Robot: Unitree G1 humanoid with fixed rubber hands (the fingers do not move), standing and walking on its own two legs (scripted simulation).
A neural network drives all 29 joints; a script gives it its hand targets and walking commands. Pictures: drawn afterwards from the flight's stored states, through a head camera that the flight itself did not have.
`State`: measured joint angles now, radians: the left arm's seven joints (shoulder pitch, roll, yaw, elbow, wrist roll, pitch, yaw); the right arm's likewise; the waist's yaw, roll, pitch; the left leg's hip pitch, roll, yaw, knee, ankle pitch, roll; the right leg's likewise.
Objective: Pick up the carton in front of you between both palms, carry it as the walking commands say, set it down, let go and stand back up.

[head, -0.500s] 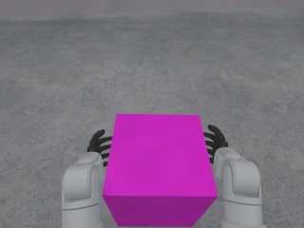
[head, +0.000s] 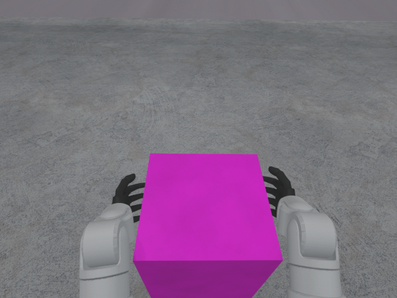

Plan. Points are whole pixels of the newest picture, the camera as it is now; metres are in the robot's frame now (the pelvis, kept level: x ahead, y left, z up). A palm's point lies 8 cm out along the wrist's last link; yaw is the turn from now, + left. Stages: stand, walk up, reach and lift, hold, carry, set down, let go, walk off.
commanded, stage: carry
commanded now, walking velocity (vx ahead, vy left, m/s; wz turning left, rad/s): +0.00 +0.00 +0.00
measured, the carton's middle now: (202, 230) +0.25 +0.00 +0.01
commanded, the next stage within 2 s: hold in 1.10 s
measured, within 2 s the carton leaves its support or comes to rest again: neither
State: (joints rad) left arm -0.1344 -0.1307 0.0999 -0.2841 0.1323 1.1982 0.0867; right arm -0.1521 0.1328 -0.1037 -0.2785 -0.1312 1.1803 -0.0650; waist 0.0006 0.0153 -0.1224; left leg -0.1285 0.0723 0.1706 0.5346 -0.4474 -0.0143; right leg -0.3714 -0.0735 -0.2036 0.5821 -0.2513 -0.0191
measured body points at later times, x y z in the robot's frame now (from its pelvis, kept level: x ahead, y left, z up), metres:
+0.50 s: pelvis -0.05 +0.01 +0.00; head -0.08 +0.01 +0.45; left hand +0.23 +0.16 +0.04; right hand +0.24 -0.14 +0.04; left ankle -0.11 +0.10 -0.73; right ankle +0.03 -0.11 -0.73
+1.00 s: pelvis -0.06 +0.02 +0.00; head -0.07 +0.01 +0.45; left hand +0.24 +0.17 +0.03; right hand +0.25 -0.13 +0.04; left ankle -0.11 +0.10 -0.73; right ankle +0.03 -0.11 -0.73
